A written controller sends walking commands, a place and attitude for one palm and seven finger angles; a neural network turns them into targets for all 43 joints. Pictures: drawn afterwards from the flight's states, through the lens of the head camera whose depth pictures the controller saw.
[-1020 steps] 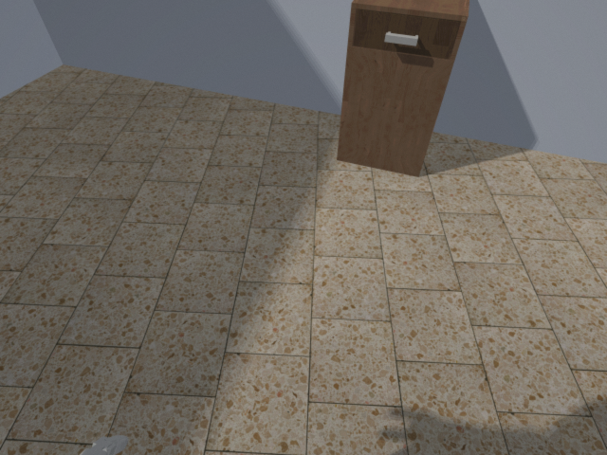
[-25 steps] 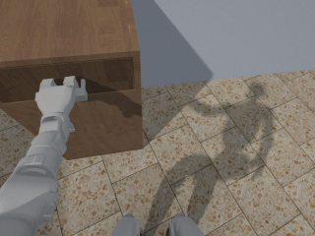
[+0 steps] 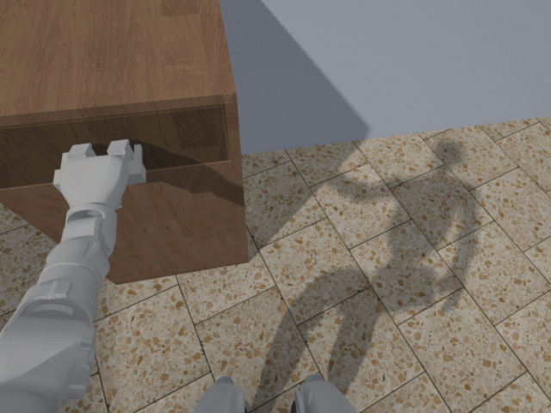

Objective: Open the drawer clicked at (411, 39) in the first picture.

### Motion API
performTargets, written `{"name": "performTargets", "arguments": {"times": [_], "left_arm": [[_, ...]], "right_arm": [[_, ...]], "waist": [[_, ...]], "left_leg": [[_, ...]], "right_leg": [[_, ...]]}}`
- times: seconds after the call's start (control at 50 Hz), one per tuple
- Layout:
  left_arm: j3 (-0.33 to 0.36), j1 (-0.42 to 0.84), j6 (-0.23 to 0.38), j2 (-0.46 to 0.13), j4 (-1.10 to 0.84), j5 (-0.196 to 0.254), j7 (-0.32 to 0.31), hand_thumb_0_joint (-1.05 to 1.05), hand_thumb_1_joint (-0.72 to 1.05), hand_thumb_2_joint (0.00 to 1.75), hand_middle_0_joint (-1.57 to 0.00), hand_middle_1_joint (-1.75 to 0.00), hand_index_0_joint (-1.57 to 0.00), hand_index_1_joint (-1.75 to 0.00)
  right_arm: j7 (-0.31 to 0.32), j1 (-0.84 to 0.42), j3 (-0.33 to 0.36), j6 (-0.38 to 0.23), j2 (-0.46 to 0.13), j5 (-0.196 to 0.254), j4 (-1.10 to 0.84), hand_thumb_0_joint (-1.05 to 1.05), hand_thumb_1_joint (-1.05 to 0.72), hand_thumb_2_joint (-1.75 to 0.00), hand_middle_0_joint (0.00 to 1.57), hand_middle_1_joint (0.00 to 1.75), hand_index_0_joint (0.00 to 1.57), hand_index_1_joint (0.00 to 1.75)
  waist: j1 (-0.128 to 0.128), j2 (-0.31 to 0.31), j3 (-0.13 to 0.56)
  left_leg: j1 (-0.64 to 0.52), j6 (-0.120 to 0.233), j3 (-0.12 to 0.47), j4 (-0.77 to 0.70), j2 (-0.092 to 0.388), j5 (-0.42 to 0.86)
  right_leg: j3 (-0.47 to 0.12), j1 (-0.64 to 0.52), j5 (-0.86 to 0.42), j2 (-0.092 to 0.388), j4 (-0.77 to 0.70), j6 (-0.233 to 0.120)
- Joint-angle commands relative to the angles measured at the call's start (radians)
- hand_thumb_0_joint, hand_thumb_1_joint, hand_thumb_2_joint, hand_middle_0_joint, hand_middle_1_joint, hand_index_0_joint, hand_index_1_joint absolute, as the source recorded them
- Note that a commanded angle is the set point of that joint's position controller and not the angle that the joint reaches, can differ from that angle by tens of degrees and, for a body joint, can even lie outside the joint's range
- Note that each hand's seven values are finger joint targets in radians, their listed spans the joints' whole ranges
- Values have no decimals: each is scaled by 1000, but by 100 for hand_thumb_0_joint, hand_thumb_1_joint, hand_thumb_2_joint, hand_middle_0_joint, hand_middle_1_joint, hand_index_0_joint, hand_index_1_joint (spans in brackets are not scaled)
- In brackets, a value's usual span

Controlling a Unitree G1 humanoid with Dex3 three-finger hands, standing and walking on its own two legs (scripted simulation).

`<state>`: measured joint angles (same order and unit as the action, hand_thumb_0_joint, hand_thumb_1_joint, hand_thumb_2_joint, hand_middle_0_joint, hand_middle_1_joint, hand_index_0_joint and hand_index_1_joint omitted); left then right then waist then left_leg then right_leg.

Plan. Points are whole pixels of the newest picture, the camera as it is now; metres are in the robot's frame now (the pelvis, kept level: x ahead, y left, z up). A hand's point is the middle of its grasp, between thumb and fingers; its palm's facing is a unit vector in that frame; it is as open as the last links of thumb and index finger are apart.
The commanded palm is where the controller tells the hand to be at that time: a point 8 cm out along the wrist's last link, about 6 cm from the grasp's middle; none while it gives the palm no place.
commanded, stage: pull the drawer open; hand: left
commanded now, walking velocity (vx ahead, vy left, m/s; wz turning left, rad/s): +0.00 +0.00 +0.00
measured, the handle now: (102, 165) +0.50 +0.27 -0.01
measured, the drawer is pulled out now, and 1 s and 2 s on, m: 0.00 0.11 0.22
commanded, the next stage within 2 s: none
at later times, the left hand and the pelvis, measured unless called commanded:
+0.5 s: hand (111, 219) +0.41 +0.25 -0.03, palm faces -0.03 -0.05 -1.00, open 6.0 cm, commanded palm +0.37 +0.24 +0.03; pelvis +0.02 +0.01 +0.01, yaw +0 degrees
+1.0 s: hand (109, 260) +0.34 +0.24 -0.03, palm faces -0.02 -0.05 -1.00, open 6.0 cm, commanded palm +0.31 +0.23 +0.03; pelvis +0.01 +0.00 +0.02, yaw +0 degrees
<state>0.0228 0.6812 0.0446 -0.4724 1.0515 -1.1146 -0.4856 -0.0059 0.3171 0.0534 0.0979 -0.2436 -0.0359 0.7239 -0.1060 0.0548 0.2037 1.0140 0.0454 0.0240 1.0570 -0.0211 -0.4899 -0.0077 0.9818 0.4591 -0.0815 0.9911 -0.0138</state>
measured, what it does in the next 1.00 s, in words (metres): stands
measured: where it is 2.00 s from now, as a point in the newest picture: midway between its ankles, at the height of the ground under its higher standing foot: outside the picture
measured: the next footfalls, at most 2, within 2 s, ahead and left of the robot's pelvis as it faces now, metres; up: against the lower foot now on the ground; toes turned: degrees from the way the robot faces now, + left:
none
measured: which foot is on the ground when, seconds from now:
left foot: down 0.00-1.00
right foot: down 0.00-1.00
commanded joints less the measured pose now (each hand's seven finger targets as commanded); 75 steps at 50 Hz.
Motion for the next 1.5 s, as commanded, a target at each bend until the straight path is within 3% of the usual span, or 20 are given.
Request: {"name": "performTargets", "arguments": {"times": [0.0,0.18,0.24,0.28,0.34,0.38,0.62,0.74,0.9,0.96,1.0,1.06,1.1,1.16,1.22,1.3,1.36,1.4,1.42,1.48], "left_arm": [[57,351,-13,-227,-186,17,-40,0,90,90,-40,-135,-40,-135],[19,152,-12,-108,-274,42,-33,0,90,90,-40,-135,-40,-135],[31,124,-13,-123,-291,37,-40,0,90,90,-40,-135,-40,-135],[39,83,-17,-128,-314,36,-45,0,90,90,-40,-135,-40,-135],[22,78,-23,-108,-321,19,-56,0,90,90,-40,-135,-40,-135],[40,43,-28,-118,-352,24,-64,0,90,90,-40,-135,-40,-135],[17,-170,-72,-53,-483,29,-76,0,90,90,-40,-135,-40,-135],[-1,-203,-89,-31,-553,27,-89,0,90,90,-40,-135,-40,-135],[10,-301,-108,-36,-615,19,-102,0,90,90,-40,-135,-40,-135],[-25,-328,-116,11,-629,29,-102,0,90,90,-40,-135,-40,-135],[3,-362,-118,-19,-656,29,-103,0,90,90,-40,-135,-40,-135],[-24,-416,-118,23,-674,39,-101,0,90,90,-40,-135,-40,-135],[15,-423,-110,-24,-699,31,-106,0,90,90,-40,-135,-40,-135],[10,-454,-109,-11,-683,30,-109,0,90,90,-40,-135,-40,-135],[4,-495,-107,3,-715,25,-120,0,90,90,-40,-135,-40,-135],[38,-539,-108,-34,-740,19,-127,0,90,90,-40,-135,-40,-135],[0,-550,-113,13,-759,25,-130,0,90,90,-40,-135,-40,-135],[27,-549,-120,-22,-749,19,-131,0,90,90,-40,-135,-40,-135],[7,-553,-123,6,-749,29,-129,0,90,90,-40,-135,-40,-135],[40,-598,-122,-24,-768,37,-125,0,90,90,-40,-135,-40,-135]], "right_arm": [[15,135,55,-7,-169,2,-47,0,-90,-90,20,30,20,30],[2,106,63,1,-153,2,-81,0,-90,-90,20,30,20,30],[4,94,61,5,-155,5,-83,0,-90,-90,20,30,20,30],[5,81,59,7,-155,4,-88,0,-90,-90,20,30,20,30],[5,67,60,11,-150,6,-88,0,-90,-90,20,30,20,30],[4,59,60,12,-152,2,-95,0,-90,-90,20,30,20,30],[8,-2,57,13,-136,11,-142,0,-90,-90,20,30,20,30],[13,-42,52,5,-131,11,-156,0,-90,-90,20,30,20,30],[19,-79,45,-7,-125,10,-170,0,-90,-90,20,30,20,30],[17,-84,46,-16,-122,12,-177,0,-90,-90,20,30,20,30],[19,-103,42,-16,-121,11,-183,0,-90,-90,20,30,20,30],[21,-111,43,-28,-117,13,-192,0,-90,-90,20,30,20,30],[24,-128,38,-30,-119,13,-191,0,-90,-90,20,30,20,30],[26,-132,36,-38,-118,12,-191,0,-90,-90,20,30,20,30],[24,-144,38,-43,-115,9,-198,0,-90,-90,20,30,20,30],[26,-173,31,-43,-112,9,-204,0,-90,-90,20,30,20,30],[23,-172,36,-54,-110,12,-207,0,-90,-90,20,30,20,30],[27,-187,28,-49,-112,11,-205,0,-90,-90,20,30,20,30],[27,-179,32,-54,-110,12,-208,0,-90,-90,20,30,20,30],[29,-192,29,-58,-112,11,-214,0,-90,-90,20,30,20,30]], "waist": [[2,70,468],[38,69,468],[37,17,418],[51,34,417],[42,27,375],[59,43,393],[87,29,375],[74,12,336],[101,33,346],[93,22,300],[108,19,336],[101,-5,301],[114,0,312],[107,-15,250],[114,0,267],[132,-5,279],[120,-1,241],[126,-12,245],[115,-25,221],[135,-21,239]], "left_leg": [[-425,-13,11,-92,21,544],[-525,-25,21,-117,38,683],[-476,-15,8,-134,34,620],[-479,-16,8,-141,31,627],[-475,-18,7,-150,32,609],[-492,-19,6,-153,31,628],[-534,-23,7,-172,32,680],[-520,-22,4,-183,29,609],[-529,-25,-1,-190,20,585],[-519,-24,0,-196,20,553],[-525,-23,-4,-200,18,557],[-500,-18,-12,-199,11,510],[-501,-20,-10,-204,12,504],[-463,-17,-14,-202,4,445],[-475,-17,-15,-199,3,442],[-453,-18,-22,-197,-6,412],[-454,-17,-19,-198,-6,387],[-442,-16,-19,-199,-7,374],[-436,-14,-18,-196,-8,359],[-429,-14,-23,-201,-13,354]], "right_leg": [[33,-192,-414,8,-92,-24],[49,-223,-444,3,-109,-29],[42,-256,-455,5,-123,-25],[38,-272,-463,8,-123,-31],[42,-255,-445,9,-131,-30],[40,-276,-455,10,-129,-34],[39,-324,-481,11,-141,-34],[39,-327,-457,14,-155,-32],[32,-348,-446,17,-150,-38],[38,-340,-423,15,-159,-40],[33,-367,-437,17,-156,-38],[29,-379,-443,19,-165,-38],[24,-381,-436,20,-158,-39],[23,-369,-415,21,-163,-41],[24,-368,-405,22,-157,-43],[7,-391,-414,25,-152,-43],[17,-366,-379,23,-159,-44],[12,-368,-369,24,-156,-43],[12,-363,-366,23,-162,-43],[2,-396,-381,26,-164,-44]]}}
